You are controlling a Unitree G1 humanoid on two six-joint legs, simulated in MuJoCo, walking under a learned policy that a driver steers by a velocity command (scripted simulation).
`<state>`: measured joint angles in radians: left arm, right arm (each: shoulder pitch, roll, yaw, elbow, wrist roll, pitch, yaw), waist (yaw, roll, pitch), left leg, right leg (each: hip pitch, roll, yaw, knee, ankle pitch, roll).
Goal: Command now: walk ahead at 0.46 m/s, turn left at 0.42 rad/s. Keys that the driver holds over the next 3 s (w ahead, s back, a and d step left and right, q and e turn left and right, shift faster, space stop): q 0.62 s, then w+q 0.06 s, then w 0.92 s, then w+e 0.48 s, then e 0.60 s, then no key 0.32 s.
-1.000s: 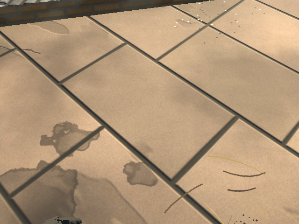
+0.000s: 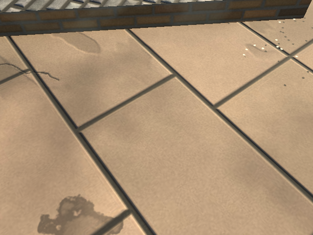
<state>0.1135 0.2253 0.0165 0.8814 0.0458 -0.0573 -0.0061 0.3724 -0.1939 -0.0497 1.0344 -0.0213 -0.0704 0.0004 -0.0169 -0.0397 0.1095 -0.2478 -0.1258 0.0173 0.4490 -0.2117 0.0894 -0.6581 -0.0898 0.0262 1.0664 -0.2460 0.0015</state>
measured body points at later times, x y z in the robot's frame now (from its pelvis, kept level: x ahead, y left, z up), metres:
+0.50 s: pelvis +0.13 -0.03 +0.00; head +0.17 -0.03 +0.45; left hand +0.14 +0.25 -0.12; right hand +0.31 -0.26 -0.13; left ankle +0.13 +0.09 -0.69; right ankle +0.22 -0.12 -0.73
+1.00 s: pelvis +0.20 +0.04 +0.02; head +0.19 +0.05 +0.47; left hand +0.15 +0.33 -0.12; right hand +0.34 -0.19 -0.11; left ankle +0.11 +0.07 -0.73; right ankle +0.33 -0.05 -0.69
